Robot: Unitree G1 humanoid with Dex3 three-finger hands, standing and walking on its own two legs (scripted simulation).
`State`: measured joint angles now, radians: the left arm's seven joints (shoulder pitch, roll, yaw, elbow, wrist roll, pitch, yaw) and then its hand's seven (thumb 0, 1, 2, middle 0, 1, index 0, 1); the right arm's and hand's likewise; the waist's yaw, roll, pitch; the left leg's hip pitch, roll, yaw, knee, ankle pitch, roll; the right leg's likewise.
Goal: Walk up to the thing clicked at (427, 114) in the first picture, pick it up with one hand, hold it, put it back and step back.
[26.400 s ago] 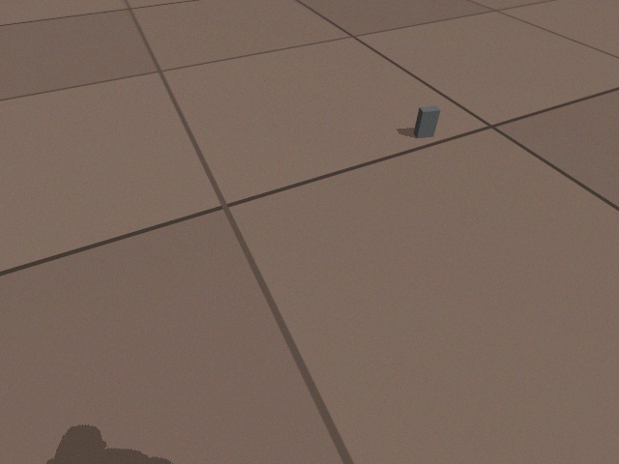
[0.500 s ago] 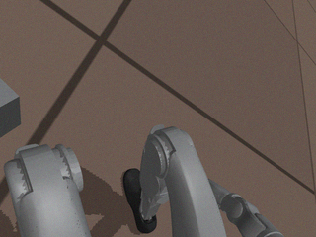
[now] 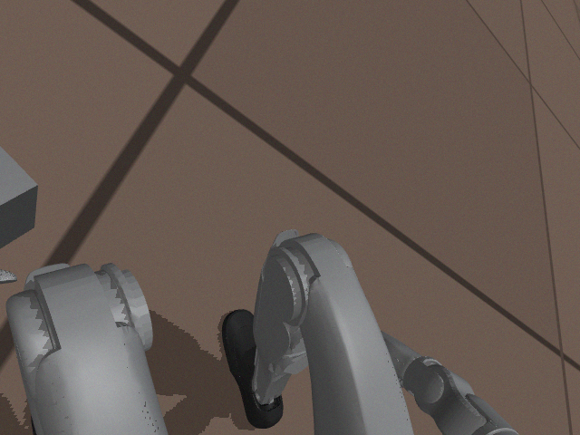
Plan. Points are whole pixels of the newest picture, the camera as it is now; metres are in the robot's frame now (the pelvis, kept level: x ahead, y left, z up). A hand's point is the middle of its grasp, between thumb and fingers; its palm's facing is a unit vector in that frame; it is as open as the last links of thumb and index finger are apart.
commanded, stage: withdraw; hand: left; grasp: from the side
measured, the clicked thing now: out of the picture +0.41 +0.26 -0.20
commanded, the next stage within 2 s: rise in 0.34 s
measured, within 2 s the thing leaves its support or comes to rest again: neither
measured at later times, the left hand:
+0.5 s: hand out of the picture +0.38 +0.37 -0.07, palm faces +0.44 -0.90 -0.05, open 17.7 cm
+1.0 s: hand out of the picture +0.27 +0.33 +0.07, palm faces +0.30 -0.84 -0.45, open 17.7 cm
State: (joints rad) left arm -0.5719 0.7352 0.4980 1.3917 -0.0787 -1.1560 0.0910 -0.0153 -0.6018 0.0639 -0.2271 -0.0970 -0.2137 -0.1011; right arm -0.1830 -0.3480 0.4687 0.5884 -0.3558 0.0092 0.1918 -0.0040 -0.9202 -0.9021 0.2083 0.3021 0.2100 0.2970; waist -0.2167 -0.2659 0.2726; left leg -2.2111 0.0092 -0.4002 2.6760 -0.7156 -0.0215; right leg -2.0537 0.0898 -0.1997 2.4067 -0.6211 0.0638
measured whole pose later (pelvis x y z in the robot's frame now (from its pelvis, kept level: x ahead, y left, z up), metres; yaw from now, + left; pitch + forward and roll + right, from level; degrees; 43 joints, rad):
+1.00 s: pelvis +0.02 -0.03 +0.16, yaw +11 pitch +32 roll -5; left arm -0.13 0.47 0.30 0.45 0.04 -0.11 0.01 -0.02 -0.59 0.02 -0.05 -0.04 -0.05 -0.04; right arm 0.08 -0.25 0.01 0.55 0.04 0.16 0.02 0.00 -0.90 -0.90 0.21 0.30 0.21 0.30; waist -0.03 0.00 -0.14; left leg -1.96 0.05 -0.10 2.05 -0.66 -0.03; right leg -1.92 -0.01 -0.02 2.00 -0.64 0.04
